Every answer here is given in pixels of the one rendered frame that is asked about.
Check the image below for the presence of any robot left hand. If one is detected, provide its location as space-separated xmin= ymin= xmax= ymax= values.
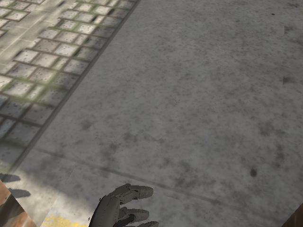
xmin=88 ymin=183 xmax=159 ymax=227

